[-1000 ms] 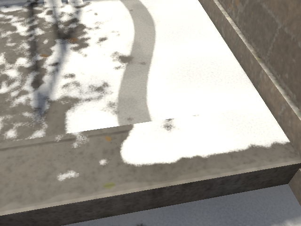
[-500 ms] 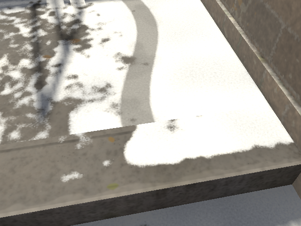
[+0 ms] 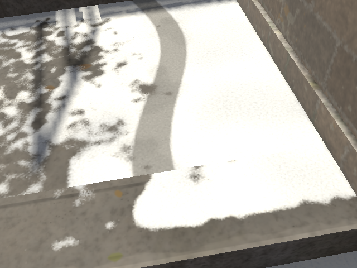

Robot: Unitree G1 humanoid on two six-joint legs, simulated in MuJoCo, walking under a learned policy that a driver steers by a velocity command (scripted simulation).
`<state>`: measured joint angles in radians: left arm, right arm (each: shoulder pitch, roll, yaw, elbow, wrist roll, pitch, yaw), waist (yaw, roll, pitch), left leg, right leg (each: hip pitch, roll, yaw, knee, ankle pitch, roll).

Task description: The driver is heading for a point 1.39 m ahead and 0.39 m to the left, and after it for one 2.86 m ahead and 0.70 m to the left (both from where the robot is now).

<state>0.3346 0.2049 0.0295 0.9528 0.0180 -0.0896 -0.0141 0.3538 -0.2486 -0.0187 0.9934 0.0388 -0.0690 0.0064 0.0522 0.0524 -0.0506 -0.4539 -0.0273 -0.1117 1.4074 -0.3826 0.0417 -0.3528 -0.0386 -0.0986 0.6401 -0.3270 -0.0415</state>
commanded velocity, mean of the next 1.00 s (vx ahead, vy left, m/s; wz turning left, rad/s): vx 0.48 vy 0.00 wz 0.04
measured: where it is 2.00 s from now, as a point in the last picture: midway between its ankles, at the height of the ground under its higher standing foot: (176, 106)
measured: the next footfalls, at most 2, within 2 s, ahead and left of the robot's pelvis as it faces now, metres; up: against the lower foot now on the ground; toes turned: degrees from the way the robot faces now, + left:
left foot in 0.30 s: +0.25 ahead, +0.05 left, +0.17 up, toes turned +3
right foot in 0.84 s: +0.61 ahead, -0.22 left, +0.33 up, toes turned -10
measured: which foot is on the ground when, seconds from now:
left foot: up 0.00-0.28, down 0.30-0.86, up 0.88-1.00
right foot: down 0.00-0.32, up 0.34-0.82, down 0.84-1.00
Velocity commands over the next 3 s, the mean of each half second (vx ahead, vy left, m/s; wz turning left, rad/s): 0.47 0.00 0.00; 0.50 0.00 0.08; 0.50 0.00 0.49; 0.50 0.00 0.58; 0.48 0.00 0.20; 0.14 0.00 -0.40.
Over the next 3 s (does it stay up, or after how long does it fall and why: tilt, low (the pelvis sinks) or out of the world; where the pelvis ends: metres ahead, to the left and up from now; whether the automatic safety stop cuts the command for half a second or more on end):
stays up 1.30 0.41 0.34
